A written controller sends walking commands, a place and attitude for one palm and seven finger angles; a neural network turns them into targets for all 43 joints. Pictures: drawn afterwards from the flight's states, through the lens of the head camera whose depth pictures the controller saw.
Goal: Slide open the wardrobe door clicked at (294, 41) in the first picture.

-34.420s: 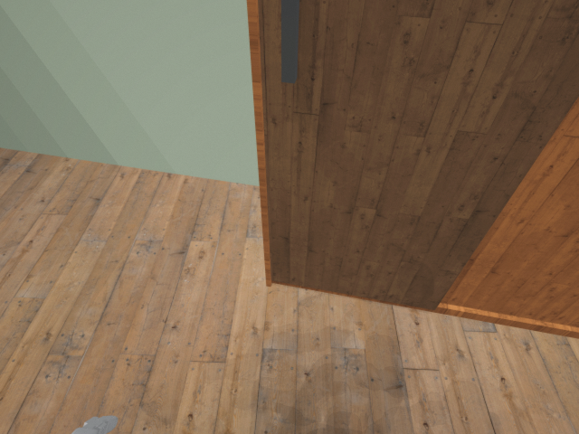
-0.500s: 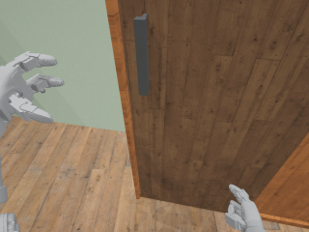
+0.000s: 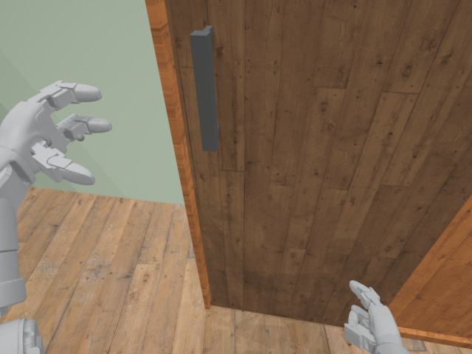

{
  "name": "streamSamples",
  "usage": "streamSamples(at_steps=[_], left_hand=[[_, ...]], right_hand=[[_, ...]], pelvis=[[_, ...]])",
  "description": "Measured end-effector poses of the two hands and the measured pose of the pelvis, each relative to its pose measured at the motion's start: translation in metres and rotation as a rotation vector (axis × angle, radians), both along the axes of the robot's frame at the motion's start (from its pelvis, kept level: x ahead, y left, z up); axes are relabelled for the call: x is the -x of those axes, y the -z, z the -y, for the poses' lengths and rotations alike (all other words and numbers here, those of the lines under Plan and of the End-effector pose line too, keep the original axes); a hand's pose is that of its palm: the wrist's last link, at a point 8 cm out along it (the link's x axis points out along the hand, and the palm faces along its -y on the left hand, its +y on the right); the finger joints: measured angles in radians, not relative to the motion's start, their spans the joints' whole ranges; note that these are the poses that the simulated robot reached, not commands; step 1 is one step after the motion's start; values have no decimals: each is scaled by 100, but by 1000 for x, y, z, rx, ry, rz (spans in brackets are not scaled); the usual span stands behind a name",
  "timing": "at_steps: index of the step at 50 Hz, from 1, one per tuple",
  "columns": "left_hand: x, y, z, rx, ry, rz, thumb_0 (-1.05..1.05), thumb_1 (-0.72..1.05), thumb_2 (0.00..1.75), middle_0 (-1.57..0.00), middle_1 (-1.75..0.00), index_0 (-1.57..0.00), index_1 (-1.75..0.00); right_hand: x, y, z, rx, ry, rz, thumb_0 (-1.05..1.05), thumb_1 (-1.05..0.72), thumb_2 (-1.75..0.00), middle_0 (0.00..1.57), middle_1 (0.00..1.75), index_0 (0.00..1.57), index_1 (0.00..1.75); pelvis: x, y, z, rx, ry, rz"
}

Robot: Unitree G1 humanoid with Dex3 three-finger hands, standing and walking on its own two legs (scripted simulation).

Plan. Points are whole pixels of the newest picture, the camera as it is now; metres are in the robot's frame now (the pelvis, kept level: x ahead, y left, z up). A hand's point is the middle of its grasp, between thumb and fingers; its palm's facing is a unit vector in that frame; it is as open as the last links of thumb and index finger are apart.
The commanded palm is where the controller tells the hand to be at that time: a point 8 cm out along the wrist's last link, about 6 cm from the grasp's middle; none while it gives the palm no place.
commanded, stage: move the hooked fingers beside the handle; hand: left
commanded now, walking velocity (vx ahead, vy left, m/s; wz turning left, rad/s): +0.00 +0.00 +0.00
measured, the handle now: (209, 92) +0.49 +0.11 +0.25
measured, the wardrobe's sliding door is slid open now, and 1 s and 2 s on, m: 0.01 0.01 0.01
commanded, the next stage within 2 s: feel for the door with the fingertips in 1.98 s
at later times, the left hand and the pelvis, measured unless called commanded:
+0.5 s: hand (116, 122) +0.35 +0.23 +0.26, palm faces +0.02 -1.00 -0.04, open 14.0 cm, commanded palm +0.32 +0.27 +0.26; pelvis +0.00 -0.01 +0.00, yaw -1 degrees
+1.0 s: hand (156, 106) +0.41 +0.19 +0.26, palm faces +0.00 -1.00 -0.02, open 14.0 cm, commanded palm +0.39 +0.24 +0.26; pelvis +0.01 -0.01 +0.00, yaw -1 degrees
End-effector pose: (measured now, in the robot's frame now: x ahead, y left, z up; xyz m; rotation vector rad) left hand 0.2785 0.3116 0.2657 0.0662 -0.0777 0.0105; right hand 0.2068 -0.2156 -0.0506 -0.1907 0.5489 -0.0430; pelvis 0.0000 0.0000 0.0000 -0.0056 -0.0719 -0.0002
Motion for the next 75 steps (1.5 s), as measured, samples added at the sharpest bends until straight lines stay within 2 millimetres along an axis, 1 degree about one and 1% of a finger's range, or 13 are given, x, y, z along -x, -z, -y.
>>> streamSamples(at_steps=[6, 13, 19, 22, 27, 32, 39, 43, 53, 57, 64, 69, 75], left_hand=[[-8, 6, 2, 5, -33, -31, -1, -51, 30, -30, -120, -30, -120], [-26, 2, 20, 13, 3, -17, -1, -51, 30, -30, -120, -30, -120], [-42, 3, 25, 33, 0, -36, -1, -51, 30, -30, -120, -30, -120], [-45, 3, 25, 26, -10, -34, -1, -50, 30, -30, -120, -30, -120], [-51, 5, 32, 25, 0, -33, -1, -51, 30, -30, -120, -30, -120], [-65, 8, 41, 24, 4, -57, -1, -51, 30, -30, -120, -30, -120], [-89, 5, 62, 36, 33, -62, -1, -51, 30, -30, -120, -30, -120], [-102, 5, 67, 45, 26, -73, -1, -51, 30, -30, -120, -30, -120], [-118, 8, 69, 33, 7, -83, -1, -50, 30, -30, -120, -30, -120], [-124, 7, 79, 34, 24, -81, -1, -50, 30, -30, -120, -30, -120], [-143, 7, 95, 50, 26, -102, -1, -50, 30, -30, -120, -30, -120], [-144, 7, 96, 56, 22, -79, -1, -50, 30, -30, -120, -30, -120], [-133, 15, 83, 48, -10, -97, -1, -50, 30, -30, -120, -30, -120]], right_hand=[[4, 4, 11, 20, 20, -19, 2, -91, -89, 20, 30, 20, 30], [11, 9, 18, 21, 43, -38, 2, -91, -90, 20, 30, 20, 30], [20, 13, 22, 4, 73, -53, 2, -91, -89, 20, 30, 20, 30], [26, 16, 26, 3, 90, -65, 2, -91, -89, 20, 30, 20, 30], [35, 21, 31, 19, 105, -97, 2, -91, -89, 20, 30, 20, 30], [41, 24, 33, 30, 119, -123, 2, -91, -89, 20, 30, 20, 30], [47, 27, 31, 25, 139, -145, 2, -91, -89, 20, 30, 20, 30], [51, 29, 32, 15, 159, -159, 1, -91, -89, 20, 30, 20, 30], [64, 35, 43, 28, 203, -221, 1, -91, -89, 20, 30, 20, 30], [66, 37, 46, 39, 207, -242, 1, -91, -89, 20, 30, 20, 30], [66, 38, 48, 32, 223, -249, 1, -91, -89, 20, 30, 20, 30], [67, 38, 49, 10, 241, -244, 1, -91, -89, 20, 30, 20, 30], [65, 38, 52, 9, 242, -251, 1, -91, -89, 20, 30, 20, 30]], pelvis=[[1, 1, 4, 0, -5, -1], [1, 1, 8, -1, -6, -7], [1, 1, 9, -3, 6, -19], [0, 1, 9, -3, 12, -20], [0, 1, 8, -2, 8, -20], [1, 1, 8, -1, 3, -26], [-1, 0, 6, -2, 7, -39], [-5, -1, 6, -4, 18, -47], [-13, -2, 7, -3, 23, -53], [-15, -2, 7, -1, 17, -56], [-18, -3, 8, -3, 24, -70], [-22, -4, 9, -7, 40, -70], [-24, -3, 12, -7, 40, -62]])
